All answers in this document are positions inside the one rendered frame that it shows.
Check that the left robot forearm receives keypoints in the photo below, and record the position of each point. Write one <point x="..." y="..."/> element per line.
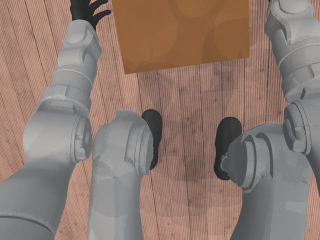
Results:
<point x="74" y="75"/>

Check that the robot thigh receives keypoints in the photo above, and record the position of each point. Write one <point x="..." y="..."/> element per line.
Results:
<point x="275" y="198"/>
<point x="114" y="199"/>

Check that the left robot hand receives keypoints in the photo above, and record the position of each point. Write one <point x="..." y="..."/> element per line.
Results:
<point x="83" y="10"/>

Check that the carton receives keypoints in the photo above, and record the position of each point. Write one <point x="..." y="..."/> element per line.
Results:
<point x="164" y="34"/>

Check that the robot right upper arm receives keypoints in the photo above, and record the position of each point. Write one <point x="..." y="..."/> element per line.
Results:
<point x="301" y="130"/>

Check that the right robot thigh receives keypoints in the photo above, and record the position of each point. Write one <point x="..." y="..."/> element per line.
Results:
<point x="275" y="198"/>

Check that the left robot thigh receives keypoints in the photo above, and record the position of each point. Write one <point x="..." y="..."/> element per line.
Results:
<point x="114" y="199"/>

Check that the robot left upper arm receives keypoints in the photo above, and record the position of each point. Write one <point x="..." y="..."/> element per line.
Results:
<point x="32" y="200"/>

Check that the right robot forearm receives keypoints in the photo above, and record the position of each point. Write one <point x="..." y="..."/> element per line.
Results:
<point x="295" y="39"/>

